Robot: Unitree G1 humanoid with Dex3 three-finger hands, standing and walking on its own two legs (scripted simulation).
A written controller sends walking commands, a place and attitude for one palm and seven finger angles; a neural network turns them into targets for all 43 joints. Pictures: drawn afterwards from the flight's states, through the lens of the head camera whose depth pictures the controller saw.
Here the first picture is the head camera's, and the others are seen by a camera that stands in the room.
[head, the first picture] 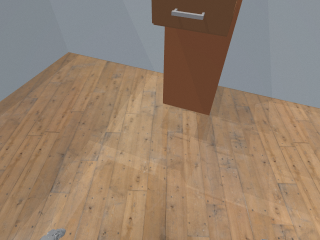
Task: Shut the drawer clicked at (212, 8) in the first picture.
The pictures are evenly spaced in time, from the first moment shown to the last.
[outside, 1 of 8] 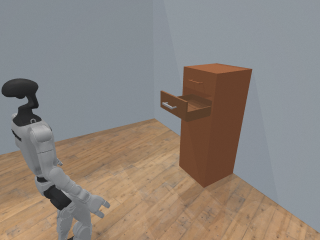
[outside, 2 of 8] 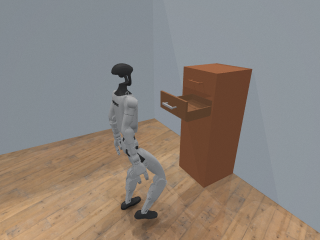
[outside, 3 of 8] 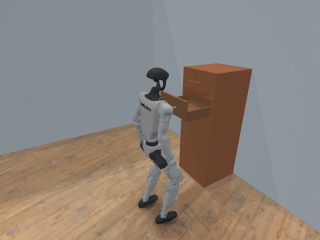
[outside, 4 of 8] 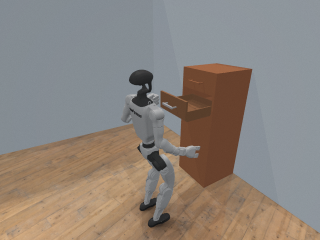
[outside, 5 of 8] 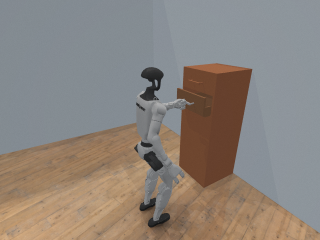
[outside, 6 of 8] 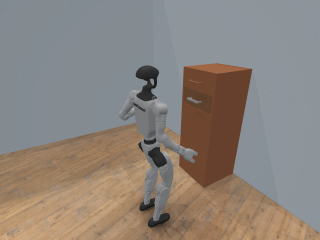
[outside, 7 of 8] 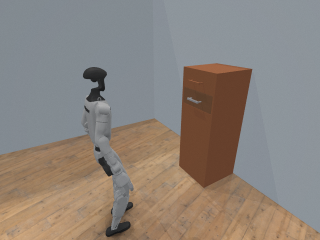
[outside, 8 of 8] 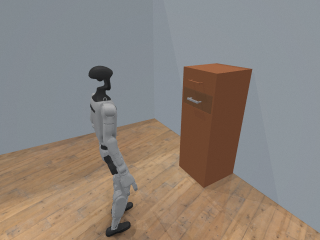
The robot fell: no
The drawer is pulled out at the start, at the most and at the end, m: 0.28 0.28 0.00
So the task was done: yes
